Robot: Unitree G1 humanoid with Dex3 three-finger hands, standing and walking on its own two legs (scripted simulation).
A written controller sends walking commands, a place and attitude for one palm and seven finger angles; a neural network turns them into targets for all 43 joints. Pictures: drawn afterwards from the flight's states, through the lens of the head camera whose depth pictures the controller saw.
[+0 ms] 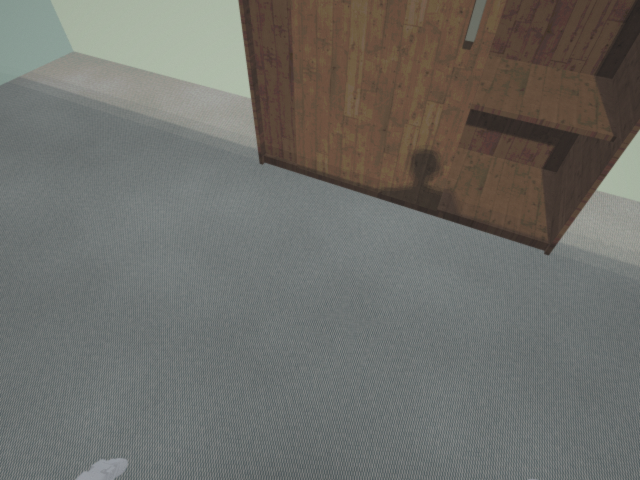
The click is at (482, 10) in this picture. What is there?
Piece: wardrobe's sliding door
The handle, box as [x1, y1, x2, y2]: [465, 0, 486, 41]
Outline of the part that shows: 486,0 476,0 466,35 466,40 473,41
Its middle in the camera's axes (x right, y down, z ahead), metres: +0.45 -0.66 +1.10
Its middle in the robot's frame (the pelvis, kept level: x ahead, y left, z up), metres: +1.30 -0.39 +0.10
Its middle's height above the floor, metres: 0.87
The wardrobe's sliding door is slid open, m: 0.47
